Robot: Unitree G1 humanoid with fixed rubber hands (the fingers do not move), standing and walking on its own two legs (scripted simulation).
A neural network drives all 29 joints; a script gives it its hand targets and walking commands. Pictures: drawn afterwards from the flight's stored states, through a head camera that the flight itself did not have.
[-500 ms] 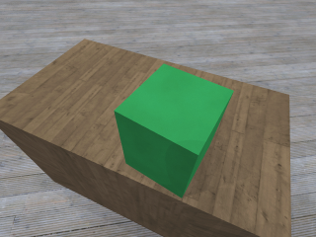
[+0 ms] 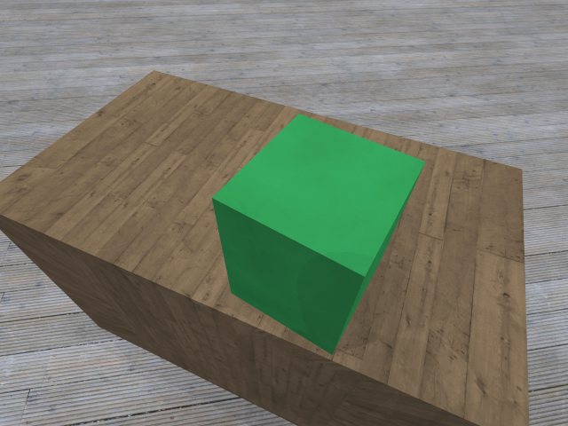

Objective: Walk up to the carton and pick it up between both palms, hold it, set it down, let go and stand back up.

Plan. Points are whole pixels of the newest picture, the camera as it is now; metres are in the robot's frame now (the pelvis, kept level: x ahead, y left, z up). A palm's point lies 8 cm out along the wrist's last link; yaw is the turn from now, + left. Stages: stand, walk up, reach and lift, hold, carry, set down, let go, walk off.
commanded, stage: walk up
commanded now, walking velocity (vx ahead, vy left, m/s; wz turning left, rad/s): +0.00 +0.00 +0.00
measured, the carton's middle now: (315, 235) +0.38 -0.05 +0.04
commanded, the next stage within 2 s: none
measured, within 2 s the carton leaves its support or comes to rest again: neither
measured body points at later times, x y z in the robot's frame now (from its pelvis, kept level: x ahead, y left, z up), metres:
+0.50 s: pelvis -0.01 +0.05 -0.02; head +0.01 +0.08 +0.43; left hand -0.07 +0.28 -0.19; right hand +0.02 -0.18 -0.16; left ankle -0.02 +0.17 -0.74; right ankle -0.08 -0.12 -0.73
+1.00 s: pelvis -0.01 +0.06 +0.00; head +0.03 +0.06 +0.45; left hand -0.01 +0.28 -0.17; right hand -0.03 -0.16 -0.16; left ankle -0.02 +0.17 -0.74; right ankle -0.05 -0.05 -0.72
